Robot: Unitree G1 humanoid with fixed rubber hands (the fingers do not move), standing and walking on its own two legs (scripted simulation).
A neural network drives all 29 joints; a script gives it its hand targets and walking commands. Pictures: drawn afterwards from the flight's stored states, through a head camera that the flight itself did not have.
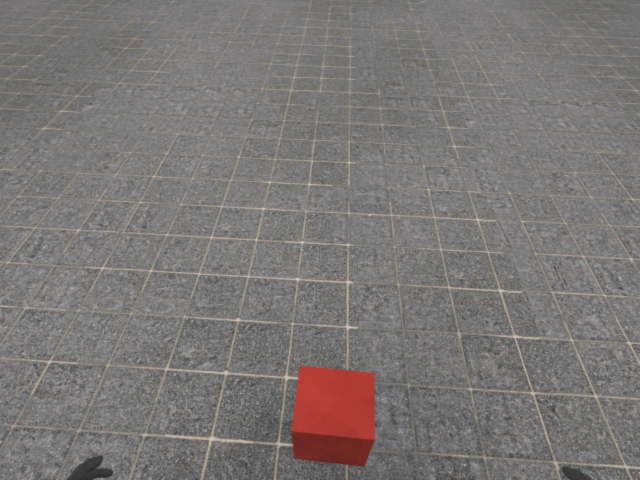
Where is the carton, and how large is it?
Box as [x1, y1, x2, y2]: [291, 366, 374, 465]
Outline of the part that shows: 300,366 291,430 295,458 364,465 374,440 374,373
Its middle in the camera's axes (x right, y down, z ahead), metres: +0.04 +0.49 +1.06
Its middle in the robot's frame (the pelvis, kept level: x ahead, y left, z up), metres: +0.42 -0.02 -0.64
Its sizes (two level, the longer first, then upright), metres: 0.199 0.164 0.255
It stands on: the floor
